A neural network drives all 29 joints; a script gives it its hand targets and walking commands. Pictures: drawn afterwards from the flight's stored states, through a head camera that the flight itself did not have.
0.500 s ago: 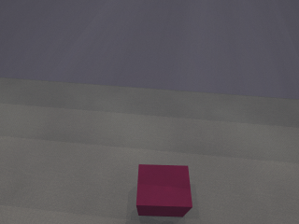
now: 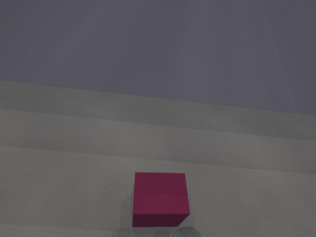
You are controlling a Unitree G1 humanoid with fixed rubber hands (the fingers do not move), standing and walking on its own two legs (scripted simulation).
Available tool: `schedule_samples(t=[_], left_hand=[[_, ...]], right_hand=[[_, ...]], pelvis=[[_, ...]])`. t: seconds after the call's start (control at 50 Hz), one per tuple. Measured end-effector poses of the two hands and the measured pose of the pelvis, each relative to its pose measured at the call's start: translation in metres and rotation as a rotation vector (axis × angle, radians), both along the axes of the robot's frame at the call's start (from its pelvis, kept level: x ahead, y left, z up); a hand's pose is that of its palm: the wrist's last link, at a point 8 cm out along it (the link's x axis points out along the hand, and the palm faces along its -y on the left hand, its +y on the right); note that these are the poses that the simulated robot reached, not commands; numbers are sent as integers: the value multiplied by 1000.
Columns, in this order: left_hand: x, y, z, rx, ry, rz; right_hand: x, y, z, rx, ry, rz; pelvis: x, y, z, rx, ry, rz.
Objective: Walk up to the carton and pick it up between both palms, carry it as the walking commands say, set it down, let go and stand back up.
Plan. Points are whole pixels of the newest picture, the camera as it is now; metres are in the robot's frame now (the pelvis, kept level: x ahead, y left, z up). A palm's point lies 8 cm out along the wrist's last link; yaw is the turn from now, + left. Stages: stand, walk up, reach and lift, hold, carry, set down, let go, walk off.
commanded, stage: walk up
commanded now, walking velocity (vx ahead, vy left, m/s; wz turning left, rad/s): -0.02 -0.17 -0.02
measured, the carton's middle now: (157, 200) +0.39 -0.08 -0.64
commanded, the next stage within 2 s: stand in 0.76 s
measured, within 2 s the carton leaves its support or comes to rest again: neither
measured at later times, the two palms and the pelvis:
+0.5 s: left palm out of the picture +0.06 +0.18 -0.14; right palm out of the picture -0.04 -0.30 -0.16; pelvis -0.02 -0.05 -0.01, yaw -1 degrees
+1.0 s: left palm out of the picture -0.06 +0.18 -0.15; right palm out of the picture -0.03 -0.28 -0.14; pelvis -0.02 -0.04 +0.00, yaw -1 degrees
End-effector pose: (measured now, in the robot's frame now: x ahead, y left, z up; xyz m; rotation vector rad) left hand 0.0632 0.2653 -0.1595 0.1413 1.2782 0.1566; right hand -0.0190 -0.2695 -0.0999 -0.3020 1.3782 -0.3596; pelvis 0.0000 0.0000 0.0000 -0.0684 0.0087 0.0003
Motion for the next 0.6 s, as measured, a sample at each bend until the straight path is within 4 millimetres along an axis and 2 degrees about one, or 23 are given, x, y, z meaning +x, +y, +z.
schedule_samples(t=[0.08,0.14,0.2,0.26,0.34,0.4,0.48,0.6], left_hand=[[-11,-12,-1,-4,36,-23],[-13,-31,0,-22,40,-37],[-10,-51,4,-4,17,-55],[-8,-71,5,28,-40,-74],[-13,-93,22,23,-69,-91],[-10,-95,27,35,-85,-88],[-3,-87,23,47,-95,-82],[-8,-78,17,25,-58,-63]], right_hand=[[2,-22,11,-37,-28,11],[5,-31,7,-15,-43,32],[9,-42,-8,35,-60,40],[5,-55,-33,89,-47,31],[-8,-51,-49,168,0,5],[-16,-45,-54,196,21,0],[-22,-35,-57,196,32,1],[-26,-17,-46,190,35,0]], pelvis=[[-5,-11,3,-6,-4,-15],[-10,-23,2,2,-2,-21],[-14,-37,-2,15,0,-18],[-18,-52,-13,59,-11,-24],[-19,-56,-9,53,-27,-14],[-18,-56,-7,50,-27,-12],[-20,-52,-10,43,-35,-13],[-20,-46,-5,71,-41,-24]])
